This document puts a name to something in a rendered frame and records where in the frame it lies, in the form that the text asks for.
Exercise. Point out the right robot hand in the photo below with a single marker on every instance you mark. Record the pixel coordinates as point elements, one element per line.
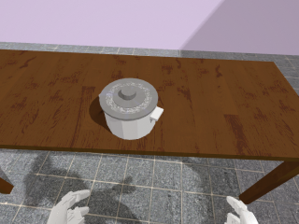
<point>245,216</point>

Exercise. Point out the knob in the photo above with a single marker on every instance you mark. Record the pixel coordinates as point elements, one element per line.
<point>128,92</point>

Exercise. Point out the pot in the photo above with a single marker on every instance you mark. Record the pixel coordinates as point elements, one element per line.
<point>133,129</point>

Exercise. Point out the table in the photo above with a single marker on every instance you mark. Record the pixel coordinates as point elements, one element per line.
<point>213,108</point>

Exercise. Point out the left robot hand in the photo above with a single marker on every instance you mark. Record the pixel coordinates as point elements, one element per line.
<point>59,213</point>

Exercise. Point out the lid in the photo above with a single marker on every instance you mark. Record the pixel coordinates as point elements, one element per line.
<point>114,105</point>

